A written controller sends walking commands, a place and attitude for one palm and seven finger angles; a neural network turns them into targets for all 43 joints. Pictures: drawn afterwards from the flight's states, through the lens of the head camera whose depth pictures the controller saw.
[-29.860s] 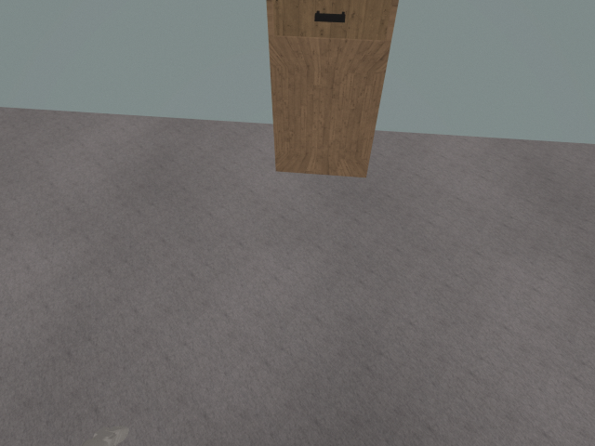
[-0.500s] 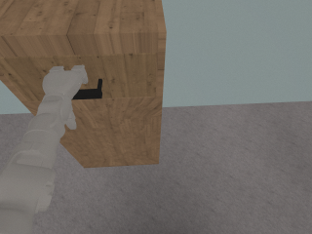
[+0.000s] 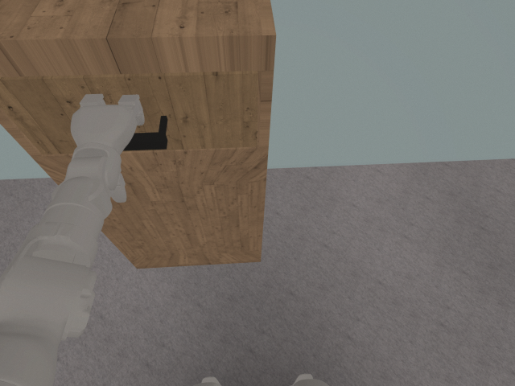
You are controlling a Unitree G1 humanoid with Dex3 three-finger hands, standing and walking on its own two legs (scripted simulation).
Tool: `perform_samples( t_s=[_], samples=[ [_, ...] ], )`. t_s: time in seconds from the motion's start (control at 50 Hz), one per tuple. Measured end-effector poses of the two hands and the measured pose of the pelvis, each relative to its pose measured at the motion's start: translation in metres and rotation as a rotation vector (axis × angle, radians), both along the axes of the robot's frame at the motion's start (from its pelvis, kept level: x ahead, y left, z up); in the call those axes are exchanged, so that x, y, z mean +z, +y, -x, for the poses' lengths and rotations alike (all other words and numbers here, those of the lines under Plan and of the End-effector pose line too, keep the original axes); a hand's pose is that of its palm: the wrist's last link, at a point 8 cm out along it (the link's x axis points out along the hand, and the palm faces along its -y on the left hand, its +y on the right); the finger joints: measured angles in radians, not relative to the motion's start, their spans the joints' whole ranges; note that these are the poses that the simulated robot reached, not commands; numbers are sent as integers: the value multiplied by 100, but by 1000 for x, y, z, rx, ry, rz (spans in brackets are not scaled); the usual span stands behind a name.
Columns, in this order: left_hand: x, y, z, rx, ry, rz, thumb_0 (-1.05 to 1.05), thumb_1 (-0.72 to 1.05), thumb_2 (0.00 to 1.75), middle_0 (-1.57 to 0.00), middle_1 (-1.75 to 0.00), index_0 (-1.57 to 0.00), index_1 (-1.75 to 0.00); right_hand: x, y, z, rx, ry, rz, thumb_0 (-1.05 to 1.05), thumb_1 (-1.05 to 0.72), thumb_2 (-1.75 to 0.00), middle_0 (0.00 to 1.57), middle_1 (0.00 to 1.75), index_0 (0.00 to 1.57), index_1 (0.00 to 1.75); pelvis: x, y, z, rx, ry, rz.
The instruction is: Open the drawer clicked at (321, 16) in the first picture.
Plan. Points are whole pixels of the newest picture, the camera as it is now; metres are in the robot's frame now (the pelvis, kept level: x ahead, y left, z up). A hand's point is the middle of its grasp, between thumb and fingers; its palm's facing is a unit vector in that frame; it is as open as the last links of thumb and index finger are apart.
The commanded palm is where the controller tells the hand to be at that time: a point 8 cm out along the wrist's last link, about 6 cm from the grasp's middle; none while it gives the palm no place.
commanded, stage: lower the fingers behind the handle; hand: left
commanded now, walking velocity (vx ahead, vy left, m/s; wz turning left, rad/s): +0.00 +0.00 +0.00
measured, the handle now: (135, 132) +0.53 +0.21 +0.05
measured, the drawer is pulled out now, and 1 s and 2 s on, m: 0.00 0.00 0.00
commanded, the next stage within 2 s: lift the fingers back up to retry in 0.40 s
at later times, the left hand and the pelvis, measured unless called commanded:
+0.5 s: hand (117, 151) +0.48 +0.23 +0.06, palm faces -0.04 +0.03 -1.00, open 13.8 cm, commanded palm +0.47 +0.22 +0.08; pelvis -0.01 +0.00 -0.01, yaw +0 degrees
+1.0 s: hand (116, 142) +0.49 +0.23 +0.07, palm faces -0.05 -0.02 -1.00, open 13.6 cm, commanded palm +0.47 +0.22 +0.15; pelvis +0.02 +0.00 +0.01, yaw +0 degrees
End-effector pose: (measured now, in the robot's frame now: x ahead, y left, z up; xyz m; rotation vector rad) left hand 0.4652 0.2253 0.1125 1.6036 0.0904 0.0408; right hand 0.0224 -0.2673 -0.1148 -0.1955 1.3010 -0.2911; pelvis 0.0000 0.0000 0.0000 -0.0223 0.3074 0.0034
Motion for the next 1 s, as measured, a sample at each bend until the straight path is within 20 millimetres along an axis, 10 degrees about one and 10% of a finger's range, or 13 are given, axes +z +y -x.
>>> perform_samples(
  t_s=[0.44, 1.0],
  samples=[
    [-2, 0, 2, -1, 8, -4, 0, -49, 30, -21, -130, -32, -120, -6, -5, 29, -15, 39, 11, 0, -90, -90, 20, 30, 20, 30, -7, -3, 12, 0, 17, 0],
    [12, 1, -5, -44, 22, 56, 0, -49, 30, -34, -122, -36, -121, 6, 2, -21, -1, -26, 3, 0, -90, -90, 20, 30, 20, 30, 9, 1, -15, 5, -30, 2]
  ],
)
